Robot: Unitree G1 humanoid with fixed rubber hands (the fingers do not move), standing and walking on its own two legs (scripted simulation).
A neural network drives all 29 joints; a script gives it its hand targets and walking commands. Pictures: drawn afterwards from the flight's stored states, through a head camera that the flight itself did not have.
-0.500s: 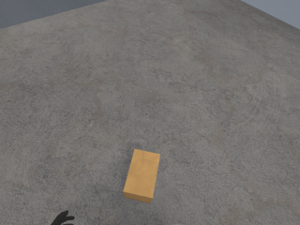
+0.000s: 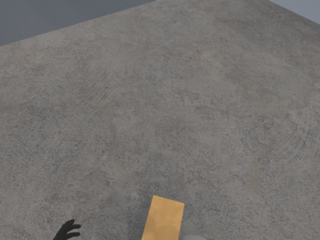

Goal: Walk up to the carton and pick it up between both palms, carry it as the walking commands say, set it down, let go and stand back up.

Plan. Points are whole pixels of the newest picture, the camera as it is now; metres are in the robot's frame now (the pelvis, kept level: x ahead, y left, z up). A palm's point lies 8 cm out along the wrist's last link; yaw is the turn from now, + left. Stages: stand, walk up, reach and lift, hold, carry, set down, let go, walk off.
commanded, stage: walk up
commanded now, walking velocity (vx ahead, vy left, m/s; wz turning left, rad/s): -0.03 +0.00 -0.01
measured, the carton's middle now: (162, 228) +0.21 -0.04 -0.64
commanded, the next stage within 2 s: none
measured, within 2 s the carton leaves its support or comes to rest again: neither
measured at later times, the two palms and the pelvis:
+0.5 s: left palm (74, 147) +0.42 +0.26 -0.12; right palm (234, 190) +0.24 -0.24 -0.11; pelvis +0.28 +0.02 +0.01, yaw -1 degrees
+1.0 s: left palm (95, 86) +0.74 +0.24 -0.17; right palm (211, 86) +0.64 -0.25 -0.09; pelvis +0.61 +0.01 +0.00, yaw -12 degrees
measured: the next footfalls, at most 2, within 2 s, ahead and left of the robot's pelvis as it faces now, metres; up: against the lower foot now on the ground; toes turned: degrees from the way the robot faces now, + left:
left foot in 0.24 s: +0.13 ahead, +0.12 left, +0.00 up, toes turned +0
right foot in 0.56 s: +0.19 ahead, -0.16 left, +0.00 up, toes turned -4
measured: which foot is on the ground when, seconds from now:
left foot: up 0.00-0.22, down 0.24-0.58, up 0.60-0.76, down 0.78-1.00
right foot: down 0.00-0.22, up 0.24-0.54, down 0.56-0.76, up 0.78-1.00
